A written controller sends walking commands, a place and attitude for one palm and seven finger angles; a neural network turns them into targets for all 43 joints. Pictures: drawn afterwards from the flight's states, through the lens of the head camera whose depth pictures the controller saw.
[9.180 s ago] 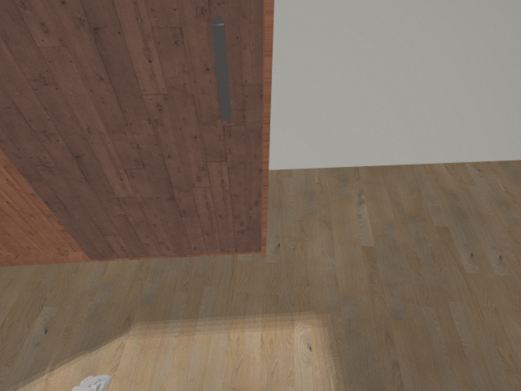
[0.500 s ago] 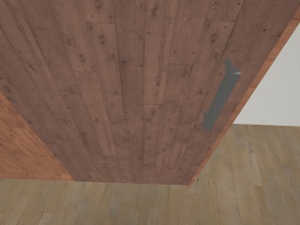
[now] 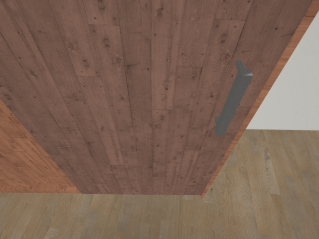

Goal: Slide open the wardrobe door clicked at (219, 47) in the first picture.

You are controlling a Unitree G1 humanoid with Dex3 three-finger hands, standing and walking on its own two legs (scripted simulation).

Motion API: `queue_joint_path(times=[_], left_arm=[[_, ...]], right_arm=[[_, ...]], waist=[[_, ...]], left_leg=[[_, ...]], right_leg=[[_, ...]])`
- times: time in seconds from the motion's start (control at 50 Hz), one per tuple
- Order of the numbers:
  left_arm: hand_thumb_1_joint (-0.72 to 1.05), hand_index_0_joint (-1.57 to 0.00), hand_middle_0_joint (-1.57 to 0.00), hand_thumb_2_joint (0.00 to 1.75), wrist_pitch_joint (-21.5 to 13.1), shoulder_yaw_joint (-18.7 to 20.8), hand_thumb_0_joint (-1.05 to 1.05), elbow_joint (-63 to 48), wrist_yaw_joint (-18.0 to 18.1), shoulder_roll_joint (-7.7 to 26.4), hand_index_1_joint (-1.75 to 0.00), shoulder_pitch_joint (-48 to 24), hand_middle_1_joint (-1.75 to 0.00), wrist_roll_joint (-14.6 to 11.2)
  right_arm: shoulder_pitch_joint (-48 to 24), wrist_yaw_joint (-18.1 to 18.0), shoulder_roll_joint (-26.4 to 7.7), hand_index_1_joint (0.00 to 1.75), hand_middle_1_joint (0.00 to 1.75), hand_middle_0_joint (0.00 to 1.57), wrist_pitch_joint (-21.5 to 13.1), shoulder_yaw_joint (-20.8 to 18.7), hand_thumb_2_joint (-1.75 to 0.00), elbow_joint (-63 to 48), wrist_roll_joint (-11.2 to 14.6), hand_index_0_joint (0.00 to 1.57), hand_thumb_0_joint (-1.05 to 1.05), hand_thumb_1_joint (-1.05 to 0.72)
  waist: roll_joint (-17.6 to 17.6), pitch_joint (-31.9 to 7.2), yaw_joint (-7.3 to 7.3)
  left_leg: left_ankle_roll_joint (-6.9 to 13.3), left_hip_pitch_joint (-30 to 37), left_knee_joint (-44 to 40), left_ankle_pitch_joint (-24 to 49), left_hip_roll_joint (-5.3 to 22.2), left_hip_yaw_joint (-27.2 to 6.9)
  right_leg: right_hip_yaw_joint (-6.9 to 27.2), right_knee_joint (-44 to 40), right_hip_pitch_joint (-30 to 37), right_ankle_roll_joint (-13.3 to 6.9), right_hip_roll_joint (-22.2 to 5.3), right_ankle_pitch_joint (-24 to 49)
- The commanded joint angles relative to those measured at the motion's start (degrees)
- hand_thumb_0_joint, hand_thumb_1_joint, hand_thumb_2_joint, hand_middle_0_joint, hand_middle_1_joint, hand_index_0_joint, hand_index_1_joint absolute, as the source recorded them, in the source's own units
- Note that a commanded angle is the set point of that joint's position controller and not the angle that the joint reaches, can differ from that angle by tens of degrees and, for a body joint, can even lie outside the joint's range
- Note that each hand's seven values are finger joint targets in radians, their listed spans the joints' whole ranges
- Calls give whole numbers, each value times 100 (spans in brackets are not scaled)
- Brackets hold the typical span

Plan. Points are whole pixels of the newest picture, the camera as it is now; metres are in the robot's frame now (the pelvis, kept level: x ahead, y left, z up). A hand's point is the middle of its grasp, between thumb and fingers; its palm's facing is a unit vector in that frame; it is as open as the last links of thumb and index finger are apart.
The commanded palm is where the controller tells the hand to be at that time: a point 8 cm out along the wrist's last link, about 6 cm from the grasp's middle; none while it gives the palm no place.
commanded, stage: look again from close up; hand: right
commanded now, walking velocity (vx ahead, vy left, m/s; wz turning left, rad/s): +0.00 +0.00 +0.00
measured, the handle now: (228, 101) +0.44 -0.15 +0.11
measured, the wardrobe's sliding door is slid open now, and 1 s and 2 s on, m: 0.00 0.00 0.00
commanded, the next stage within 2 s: raise the hand with hooked fingers in 0.18 s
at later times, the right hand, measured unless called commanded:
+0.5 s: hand (254, 213) +0.20 -0.20 +0.00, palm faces +0.19 +0.98 -0.03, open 7.6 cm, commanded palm +0.11 -0.25 -0.04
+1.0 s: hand (270, 222) +0.18 -0.23 +0.01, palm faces -0.05 +1.00 -0.05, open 10.4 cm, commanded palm +0.14 -0.29 +0.02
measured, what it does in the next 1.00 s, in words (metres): lowers itself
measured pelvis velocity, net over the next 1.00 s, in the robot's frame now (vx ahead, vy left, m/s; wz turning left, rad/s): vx -0.03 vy -0.03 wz -0.06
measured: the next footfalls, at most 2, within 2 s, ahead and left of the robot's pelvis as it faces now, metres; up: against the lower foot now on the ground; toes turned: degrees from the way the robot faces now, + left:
none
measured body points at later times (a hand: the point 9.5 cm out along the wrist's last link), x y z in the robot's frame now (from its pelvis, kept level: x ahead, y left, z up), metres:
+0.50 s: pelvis -0.02 -0.02 -0.02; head -0.01 +0.00 +0.43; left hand +0.12 +0.24 -0.12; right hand +0.18 -0.25 +0.01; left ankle +0.00 +0.08 -0.74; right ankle -0.03 -0.13 -0.74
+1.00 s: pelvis -0.03 -0.03 -0.05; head +0.00 -0.04 +0.40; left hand +0.15 +0.16 -0.13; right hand +0.17 -0.28 +0.01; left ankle +0.00 +0.08 -0.74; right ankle -0.03 -0.13 -0.74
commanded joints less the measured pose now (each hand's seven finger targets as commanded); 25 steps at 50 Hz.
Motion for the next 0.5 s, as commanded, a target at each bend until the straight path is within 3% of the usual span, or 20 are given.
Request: queue_joint_path(times=[0.0,0.18,0.24,0.26,0.28,0.3,0.32,0.34,0.36,0.38,0.4,0.42,0.44,0.46,0.48], left_arm=[[90,-20,-20,90,-81,85,0,-116,15,514,-30,440,-30,-10],[90,-20,-20,90,-77,89,0,-106,9,553,-30,400,-30,-3],[90,-20,-20,90,-95,88,0,-102,9,568,-30,420,-30,-3],[90,-20,-20,90,-137,149,0,-451,-59,737,-30,-241,-30,-84],[90,-20,-20,90,-972,198,0,-2568,217,1709,-30,-115,-30,-366],[90,-20,-20,90,-1397,66,0,-2347,419,1171,-30,-591,-30,-368],[90,-20,-20,90,-1678,111,0,-2603,361,974,-30,-512,-30,-277],[90,-20,-20,90,-1749,111,0,-2362,376,1078,-30,-440,-30,-409],[90,-20,-20,90,-1837,219,0,-2682,345,1308,-30,-529,-30,-382],[90,-20,-20,90,-1903,334,0,-2734,312,1402,-30,-428,-30,-280],[90,-20,-20,90,-1935,398,0,-2923,244,1346,-30,-474,-30,-226],[90,-20,-20,90,-1948,421,0,-3092,157,1315,-30,-519,-30,-176],[90,-20,-20,90,-1962,461,0,-3314,60,1301,-30,-658,-30,-158],[90,-20,-20,90,-1941,512,0,-3489,-49,1315,-30,-717,-30,-149],[90,-20,-20,90,-1904,569,0,-3700,-155,1353,-30,-816,-30,-137]], right_arm=[[332,-12,-591,30,30,20,-66,-86,-90,-217,-25,20,0,-90],[319,-5,-607,30,30,20,-56,-92,-90,-189,-20,20,0,-90],[311,-4,-618,30,30,20,-66,-100,-90,-194,-22,20,0,-90],[933,-237,-658,30,30,20,-172,-113,-90,83,-77,20,0,-90],[-3397,-115,-1834,32,32,20,-1420,-572,-89,-8759,1288,20,0,-88],[-2444,-487,-2409,33,33,20,-1358,-1259,-88,-8506,991,20,0,-85],[417,-426,-466,34,34,21,-602,-56,-87,-7036,864,21,0,-83],[640,-385,108,36,36,21,-356,88,-86,-6295,1099,21,0,-81],[-4,-261,-80,37,37,21,-651,17,-85,-6684,1186,21,0,-78],[53,-89,-223,39,39,21,-1017,-197,-84,-6381,1196,21,0,-76],[735,135,-49,40,40,21,-1359,-271,-83,-5883,1199,21,0,-74],[1438,452,108,42,42,21,-1745,-302,-82,-5482,1271,21,0,-71],[1949,838,281,43,43,22,-2163,-240,-81,-5287,1374,22,0,-69],[2225,1214,182,45,45,22,-2584,-366,-80,-5291,1450,22,0,-67],[2387,1582,-45,47,47,22,-2953,-579,-79,-5301,1466,22,0,-64]], waist=[[40,-24,-13],[-2,83,-24],[-21,-62,-14],[-84,-249,-251],[-1118,-3059,464],[-1525,-2581,73],[-1319,-1932,-21],[-386,-1066,169],[243,-269,362],[818,-238,424],[913,-148,223],[1368,-316,-6],[1459,-361,-153],[1502,-533,-210],[1310,-748,-241]], left_leg=[[-15,104,-450,1110,846,-795],[-29,-2,-515,727,848,-796],[-28,107,-449,926,846,-776],[-340,212,-265,3419,1287,-984],[-203,861,132,2338,718,-688],[-157,563,358,1441,449,-550],[-117,182,428,771,363,-65],[-223,-374,295,572,349,121],[-312,-987,248,121,359,159],[-366,-1465,278,-491,368,181],[-336,-1692,455,-775,376,187],[-317,-1847,774,-1015,346,206],[-297,-1965,1089,-1034,345,155],[-275,-1931,1350,-851,359,86],[-244,-1835,1586,-548,390,-4]], right_leg=[[354,-336,-205,-184,-458,774],[391,-370,-283,-197,-443,633],[408,-361,-247,-194,-447,774],[91,928,-555,-63,-511,721],[286,102,763,-258,236,1258],[12,234,814,-229,99,1438],[171,104,231,-237,34,1575],[303,293,-235,-219,20,1139],[464,511,-727,-257,43,560],[415,812,-1085,-253,106,139],[370,1051,-1396,-207,160,-32],[338,1311,-1871,-138,208,-168],[279,1589,-2312,-92,236,-265],[238,1852,-2608,-54,276,-267],[188,2109,-2796,-26,334,-203]])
